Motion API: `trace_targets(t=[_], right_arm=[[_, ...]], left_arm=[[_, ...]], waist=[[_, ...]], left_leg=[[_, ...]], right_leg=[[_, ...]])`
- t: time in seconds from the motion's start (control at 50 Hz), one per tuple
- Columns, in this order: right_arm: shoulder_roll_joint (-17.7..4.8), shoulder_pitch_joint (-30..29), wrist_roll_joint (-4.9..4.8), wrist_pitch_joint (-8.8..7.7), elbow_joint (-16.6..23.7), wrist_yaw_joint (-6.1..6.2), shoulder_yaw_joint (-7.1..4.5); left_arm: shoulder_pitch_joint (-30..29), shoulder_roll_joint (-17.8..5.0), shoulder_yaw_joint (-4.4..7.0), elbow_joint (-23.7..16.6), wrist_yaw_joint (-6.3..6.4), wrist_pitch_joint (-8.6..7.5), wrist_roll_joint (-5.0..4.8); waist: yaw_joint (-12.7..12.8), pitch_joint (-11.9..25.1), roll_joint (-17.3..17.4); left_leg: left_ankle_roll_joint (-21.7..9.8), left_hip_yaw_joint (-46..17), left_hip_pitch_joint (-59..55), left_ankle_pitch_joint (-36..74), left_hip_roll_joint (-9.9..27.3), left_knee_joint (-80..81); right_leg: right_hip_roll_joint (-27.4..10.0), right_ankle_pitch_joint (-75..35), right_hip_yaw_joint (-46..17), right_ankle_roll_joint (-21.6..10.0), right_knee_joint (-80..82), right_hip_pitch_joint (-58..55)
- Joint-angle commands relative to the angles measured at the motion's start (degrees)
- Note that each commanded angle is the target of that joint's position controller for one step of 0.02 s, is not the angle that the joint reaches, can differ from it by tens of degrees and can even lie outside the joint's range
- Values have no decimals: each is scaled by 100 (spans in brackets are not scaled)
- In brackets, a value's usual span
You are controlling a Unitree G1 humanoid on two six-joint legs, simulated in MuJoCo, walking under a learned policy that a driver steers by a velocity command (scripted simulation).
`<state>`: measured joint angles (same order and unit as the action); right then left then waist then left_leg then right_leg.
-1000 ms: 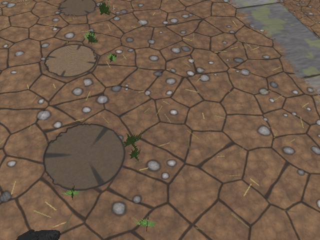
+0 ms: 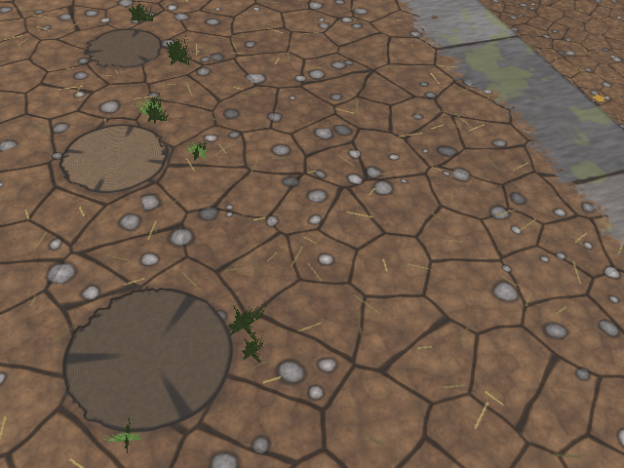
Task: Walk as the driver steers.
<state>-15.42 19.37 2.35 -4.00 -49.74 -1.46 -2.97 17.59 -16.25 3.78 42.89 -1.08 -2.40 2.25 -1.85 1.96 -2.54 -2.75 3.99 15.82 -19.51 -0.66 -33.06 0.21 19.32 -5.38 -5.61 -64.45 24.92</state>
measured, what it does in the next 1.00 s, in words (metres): walks ahead, turning left: right foot, then left foot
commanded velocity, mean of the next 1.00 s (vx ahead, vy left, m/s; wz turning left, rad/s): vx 0.94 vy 0.00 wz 0.33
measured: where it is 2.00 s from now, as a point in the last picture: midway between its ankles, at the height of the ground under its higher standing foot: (129, 140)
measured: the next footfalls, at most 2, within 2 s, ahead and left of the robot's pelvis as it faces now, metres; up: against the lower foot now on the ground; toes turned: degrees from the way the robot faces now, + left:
right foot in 0.36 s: +0.46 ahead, -0.10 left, +0.00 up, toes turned -3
left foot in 0.84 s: +0.89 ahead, +0.06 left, +0.00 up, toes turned +18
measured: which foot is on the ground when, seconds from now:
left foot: down 0.00-0.36, up 0.38-0.82, down 0.84-1.00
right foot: up 0.00-0.34, down 0.36-0.84, up 0.86-1.00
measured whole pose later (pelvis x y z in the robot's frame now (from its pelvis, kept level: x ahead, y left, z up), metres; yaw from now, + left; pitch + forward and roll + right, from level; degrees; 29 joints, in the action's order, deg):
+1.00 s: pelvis +0.84 +0.04 -0.01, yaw +23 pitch -1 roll +1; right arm -18.3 22.1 1.0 -1.6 -52.5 -0.3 -4.3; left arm 7.2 -12.6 -0.7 41.7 0.2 -5.8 3.5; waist -2.1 -2.8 0.7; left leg -11.9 1.2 15.0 -13.1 -13.4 -28.8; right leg -3.8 19.7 -5.6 1.2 -77.9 27.7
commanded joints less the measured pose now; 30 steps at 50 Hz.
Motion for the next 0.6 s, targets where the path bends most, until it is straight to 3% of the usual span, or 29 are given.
trace_targets(t=[0.02,0.06,0.12,0.16,0.26,0.3,0.32,0.34,0.36,0.38,0.4,0.42,0.44,0.46,0.48,0.5,0.52,0.56,0.6], right_arm=[[-706,113,-39,-105,278,39,-118],[-499,447,-93,-188,69,43,-53],[-510,901,-166,-221,-99,35,-58],[-484,1014,-172,-232,-145,41,-39],[-568,1268,-168,-258,-395,109,-13],[-736,1207,-140,-244,-464,137,-26],[-881,1228,-106,-214,-514,176,-54],[-1057,1174,-55,-156,-548,223,-102],[-1172,925,-47,-84,-514,257,-143],[-851,873,-34,-78,-356,246,-79],[151,1287,-229,-146,-74,77,124],[-446,763,-232,-229,19,78,1],[-585,143,-269,-248,208,89,-47],[-494,-64,-225,-266,253,71,9],[-338,-30,-177,-203,209,37,36],[-205,201,-116,-101,195,-23,78],[-108,207,-88,2,161,-80,104],[-61,-217,-66,140,319,-148,122],[-99,-830,-116,181,521,-175,141]], left_arm=[[-592,-379,12,-615,-188,-119,122],[-796,-279,-26,-654,-275,-2,83],[-1490,-261,-77,-827,-265,54,23],[-1938,-168,-138,-948,-275,37,-23],[-2672,-114,-230,-1155,-279,7,-49],[-2478,-177,-214,-1089,-197,-5,-24],[-2118,-294,-167,-988,-139,-10,-5],[-1260,-490,-80,-742,-70,-22,-7],[121,-671,27,-282,16,-43,-29],[1222,-1093,171,23,119,-53,67],[1149,-1526,270,93,115,-90,215],[890,-1224,245,123,42,-92,40],[397,-924,192,205,31,-129,32],[220,-649,141,265,10,-186,17],[26,-462,89,321,21,-242,44],[-6,-259,13,406,42,-294,45],[30,-127,-29,492,43,-356,14],[187,-204,-24,656,30,-481,-104],[359,-189,-41,744,-8,-548,-106]], waist=[[87,-512,559],[45,-732,762],[-99,-953,499],[-174,-995,548],[-247,-1160,638],[-34,-845,816],[191,-522,1010],[627,-24,1169],[1284,611,1102],[1617,1324,638],[872,1787,-1159],[985,1562,-735],[745,467,-260],[605,93,283],[337,-157,412],[91,-190,167],[6,-357,75],[-44,-815,66],[76,-1092,164]], left_leg=[[-608,-2854,-1135,-2110,1540,2698],[-661,-2265,-1006,-1389,1273,2948],[-766,-1637,-1320,-284,1148,3170],[-754,-1238,-1389,436,1041,3261],[-754,-665,-2105,2644,1270,3447],[-651,-335,-2366,5318,1305,2721],[-602,-265,-2511,6822,1387,2023],[-538,-220,-2479,7635,1454,955],[-451,-78,-1941,7412,1347,-569],[-463,-87,-542,5404,1019,-2557],[-306,-470,1780,-216,-119,-4592],[-516,-1172,2409,-324,-154,-5060],[-538,-1030,2744,373,209,-4963],[-520,-955,2531,656,415,-4646],[-493,-1004,2255,706,561,-4405],[-420,-1052,1960,719,643,-4215],[-357,-1069,1899,701,735,-4094],[-257,-1027,2379,975,833,-3894],[-249,-784,2638,1623,737,-3311]], right_leg=[[-624,-808,120,207,-282,2295],[-647,-1230,338,345,-166,2320],[-602,-1584,628,447,599,2656],[-505,-1855,811,460,1395,2404],[-302,-1982,1194,102,2767,1690],[96,-1511,1435,-134,3025,813],[337,-1199,1495,-231,2974,254],[515,-818,1431,-346,2933,-640],[524,-788,1326,-463,3205,-2129],[-481,693,152,-583,3130,-3834],[-2050,3201,-3106,-1059,4118,-5054],[-2040,3355,-4424,-971,5100,-4677],[-1858,2294,-3259,-877,5087,-3820],[-1683,1297,-2493,-872,5148,-3003],[-1443,897,-1831,-670,5280,-2350],[-1361,810,-1426,-563,5437,-1867],[-1290,745,-1113,-472,5659,-1558],[-1229,195,-463,-292,6010,-1319],[-896,-965,476,31,6197,-1222]])
Velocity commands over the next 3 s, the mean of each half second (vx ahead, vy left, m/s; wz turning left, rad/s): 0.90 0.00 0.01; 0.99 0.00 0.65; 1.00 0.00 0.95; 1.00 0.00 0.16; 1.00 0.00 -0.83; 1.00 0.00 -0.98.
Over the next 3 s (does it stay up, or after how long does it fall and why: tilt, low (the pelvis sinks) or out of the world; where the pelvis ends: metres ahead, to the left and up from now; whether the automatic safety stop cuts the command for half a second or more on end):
stays up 2.26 1.08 -0.02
